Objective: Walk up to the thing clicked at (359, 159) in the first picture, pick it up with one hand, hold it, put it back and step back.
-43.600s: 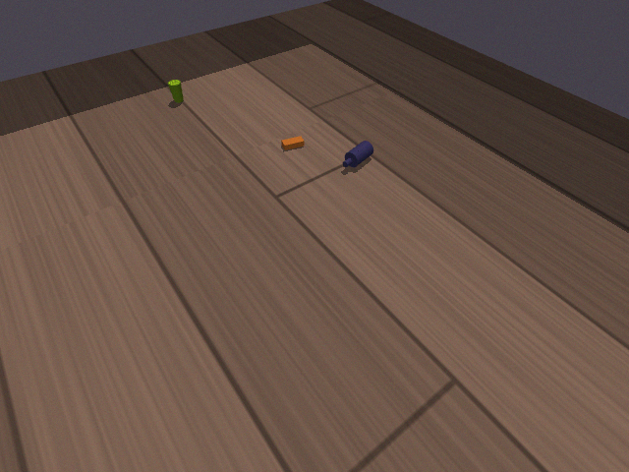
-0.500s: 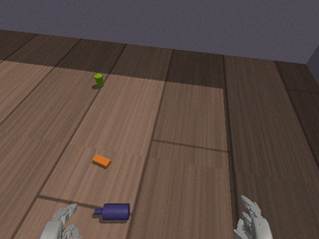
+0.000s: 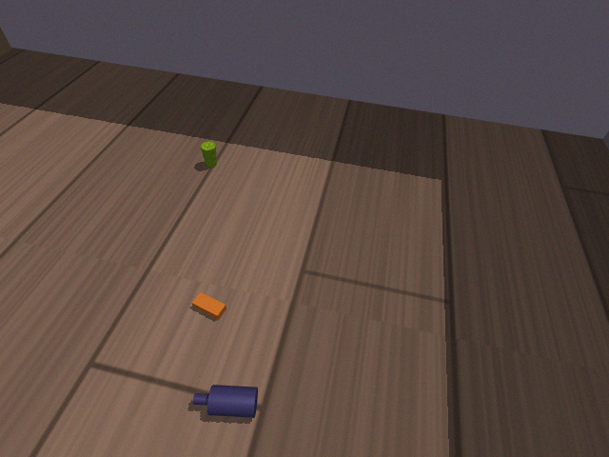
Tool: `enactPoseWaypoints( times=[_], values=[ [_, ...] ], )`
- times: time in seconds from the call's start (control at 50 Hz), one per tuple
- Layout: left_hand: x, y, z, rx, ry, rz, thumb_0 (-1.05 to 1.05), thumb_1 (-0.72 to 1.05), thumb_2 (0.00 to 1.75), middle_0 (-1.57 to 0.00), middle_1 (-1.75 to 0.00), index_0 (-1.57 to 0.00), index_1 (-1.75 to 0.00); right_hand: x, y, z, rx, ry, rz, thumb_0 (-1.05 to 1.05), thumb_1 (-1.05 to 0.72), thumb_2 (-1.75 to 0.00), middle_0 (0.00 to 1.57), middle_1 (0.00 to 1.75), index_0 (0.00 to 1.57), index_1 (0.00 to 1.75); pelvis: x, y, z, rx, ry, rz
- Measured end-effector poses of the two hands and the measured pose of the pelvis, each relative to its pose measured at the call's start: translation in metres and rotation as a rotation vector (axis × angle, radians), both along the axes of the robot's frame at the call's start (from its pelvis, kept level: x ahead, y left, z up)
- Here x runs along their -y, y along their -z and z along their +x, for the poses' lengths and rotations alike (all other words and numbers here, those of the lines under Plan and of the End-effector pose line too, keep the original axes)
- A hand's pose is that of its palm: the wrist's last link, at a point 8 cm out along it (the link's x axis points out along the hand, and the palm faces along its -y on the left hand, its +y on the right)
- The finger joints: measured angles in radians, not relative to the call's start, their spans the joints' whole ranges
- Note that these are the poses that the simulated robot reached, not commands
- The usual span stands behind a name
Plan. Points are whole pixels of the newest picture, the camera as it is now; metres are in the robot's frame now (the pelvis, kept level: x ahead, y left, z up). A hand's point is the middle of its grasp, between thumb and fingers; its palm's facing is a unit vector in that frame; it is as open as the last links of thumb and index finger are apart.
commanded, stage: stand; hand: left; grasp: from above
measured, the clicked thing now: (225, 400) +0.42 +0.22 -0.71
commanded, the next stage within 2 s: none
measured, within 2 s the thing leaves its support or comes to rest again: neither
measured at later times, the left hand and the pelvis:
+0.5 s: hand out of the picture +0.03 +0.23 -0.14, palm faces +0.04 -0.94 -0.34, open 7.4 cm; pelvis -0.01 -0.01 +0.02, yaw +1 degrees
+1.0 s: hand out of the picture +0.06 +0.22 -0.14, palm faces +0.02 -0.95 -0.32, open 7.4 cm; pelvis +0.00 -0.02 +0.03, yaw +0 degrees
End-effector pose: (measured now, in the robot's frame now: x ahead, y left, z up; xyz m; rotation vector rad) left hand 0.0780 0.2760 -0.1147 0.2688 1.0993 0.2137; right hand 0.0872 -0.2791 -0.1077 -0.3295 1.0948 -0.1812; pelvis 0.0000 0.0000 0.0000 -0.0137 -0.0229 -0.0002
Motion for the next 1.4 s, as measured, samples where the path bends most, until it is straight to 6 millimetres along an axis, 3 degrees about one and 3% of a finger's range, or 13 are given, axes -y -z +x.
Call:
enactPoseWaypoints(
  times=[0.22, 0.48, 0.88, 1.4],
  values=[
    [-0.002, -0.005, -0.045, -0.134, -0.055, -0.014, 0.01, 0.9, 0.89, -0.21, -0.3, -0.2, -0.3, -0.015, -0.001, -0.017, -0.069, 0.031, 0.045, 0.01, -0.9, -0.9, 0.2, 0.3, 0.2, 0.3, -0.004, -0.017, -0.004, 0.041, -0.005, 0.006],
    [-0.002, -0.014, -0.061, -0.18, -0.07, 0.014, 0.01, 0.9, 0.89, -0.21, -0.3, -0.2, -0.3, 0.001, -0.001, -0.029, -0.105, 0.052, 0.05, 0.01, -0.9, -0.9, 0.2, 0.3, 0.2, 0.3, 0.005, -0.024, -0.009, 0.057, -0.012, 0.012],
    [0.01, -0.014, -0.04, -0.178, -0.045, 0.0, 0.01, 0.9, 0.89, -0.21, -0.3, -0.2, -0.3, 0.024, -0.005, -0.039, -0.159, 0.069, 0.026, 0.01, -0.91, -0.9, 0.2, 0.3, 0.2, 0.3, 0.017, -0.026, -0.006, 0.045, -0.008, 0.008],
    [0.007, -0.019, 0.001, -0.14, -0.025, 0.005, 0.01, 0.9, 0.89, -0.21, -0.3, -0.2, -0.3, 0.025, -0.008, -0.008, -0.13, 0.057, 0.023, 0.0, -0.9, -0.9, 0.2, 0.3, 0.2, 0.3, 0.017, -0.027, 0.013, 0.028, 0.001, 0.01]
  ],
)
